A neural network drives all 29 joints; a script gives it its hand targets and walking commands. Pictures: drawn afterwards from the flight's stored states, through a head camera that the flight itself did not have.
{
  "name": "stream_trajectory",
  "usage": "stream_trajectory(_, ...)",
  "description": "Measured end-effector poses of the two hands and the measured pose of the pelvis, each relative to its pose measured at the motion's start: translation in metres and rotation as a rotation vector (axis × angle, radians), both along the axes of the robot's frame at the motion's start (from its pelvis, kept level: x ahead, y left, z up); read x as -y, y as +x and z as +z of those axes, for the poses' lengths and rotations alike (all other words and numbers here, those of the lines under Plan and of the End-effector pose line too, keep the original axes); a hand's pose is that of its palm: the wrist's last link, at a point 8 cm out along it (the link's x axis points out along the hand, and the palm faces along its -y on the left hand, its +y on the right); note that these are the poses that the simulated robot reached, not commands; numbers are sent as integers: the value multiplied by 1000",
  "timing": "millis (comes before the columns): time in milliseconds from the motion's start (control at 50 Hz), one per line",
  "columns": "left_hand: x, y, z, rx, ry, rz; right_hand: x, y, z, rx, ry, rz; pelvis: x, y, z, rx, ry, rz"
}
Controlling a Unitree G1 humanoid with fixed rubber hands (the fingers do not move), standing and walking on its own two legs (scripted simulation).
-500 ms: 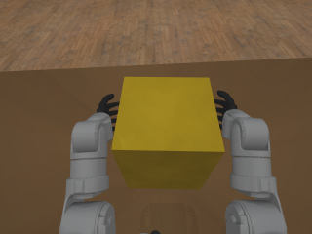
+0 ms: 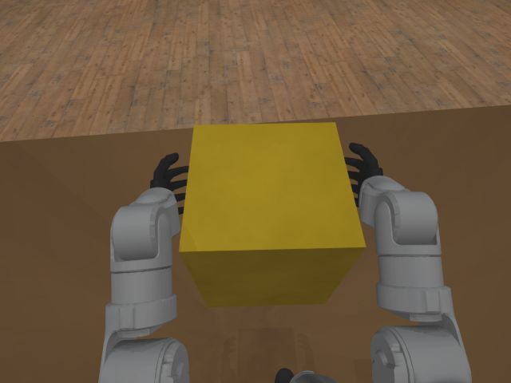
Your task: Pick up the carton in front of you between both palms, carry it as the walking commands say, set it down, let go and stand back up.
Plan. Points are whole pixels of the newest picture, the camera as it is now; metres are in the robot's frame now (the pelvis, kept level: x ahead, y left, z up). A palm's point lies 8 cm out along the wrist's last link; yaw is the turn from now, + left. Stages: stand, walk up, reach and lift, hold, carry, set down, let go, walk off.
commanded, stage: carry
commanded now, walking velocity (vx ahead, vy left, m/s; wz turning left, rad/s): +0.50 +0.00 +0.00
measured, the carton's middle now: (265, 223) +0.35 -0.01 +0.05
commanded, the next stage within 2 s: none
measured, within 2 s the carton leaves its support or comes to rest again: neither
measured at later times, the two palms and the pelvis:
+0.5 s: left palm (177, 97) +0.66 +0.15 +0.10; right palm (315, 90) +0.67 -0.15 +0.10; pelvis +0.31 -0.01 -0.02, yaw -1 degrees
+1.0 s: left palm (195, 45) +0.97 +0.13 +0.07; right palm (300, 39) +0.96 -0.17 +0.08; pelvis +0.61 +0.00 -0.04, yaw +0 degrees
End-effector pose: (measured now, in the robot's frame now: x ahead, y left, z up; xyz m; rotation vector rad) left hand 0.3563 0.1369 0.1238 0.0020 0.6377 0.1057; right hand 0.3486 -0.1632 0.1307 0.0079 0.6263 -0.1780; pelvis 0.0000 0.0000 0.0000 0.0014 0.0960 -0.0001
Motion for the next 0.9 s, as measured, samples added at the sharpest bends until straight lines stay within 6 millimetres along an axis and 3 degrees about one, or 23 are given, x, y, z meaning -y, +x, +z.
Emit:
stream_trajectory(60, 2, 41, -6, -2, 37, 24, 3, 51, -14, -2, 16, 39, 8, 46, -19, 19, 5, 9)
stream_trajectory(160, -5, 83, -30, -116, 44, 72, -6, 109, -39, -115, 14, 96, 20, 96, -16, 18, 14, 3)
stream_trajectory(300, -7, 160, -27, -103, 27, 94, -7, 188, -36, -102, 24, 97, 26, 169, -6, -1, 29, 3)
stream_trajectory(460, -8, 272, -18, -45, 23, 65, -8, 288, -29, -43, 37, 55, 12, 276, -14, -6, 13, -17)
stream_trajectory(580, -16, 366, -52, -57, 4, 9, -16, 370, -53, -57, -14, 25, -2, 370, -49, 22, -3, -36)
stream_trajectory(640, -10, 398, -76, -131, 9, -31, -10, 392, -75, -132, -25, -2, -8, 400, -50, 22, -4, -28)
stream_trajectory(700, -4, 427, -83, -165, 20, -55, -5, 414, -86, -166, -12, -26, -14, 429, -44, 18, -12, -30)
stream_trajectory(900, -2, 540, -69, -83, -4, -30, -2, 532, -67, -82, -3, -28, -10, 540, -35, -7, -27, -21)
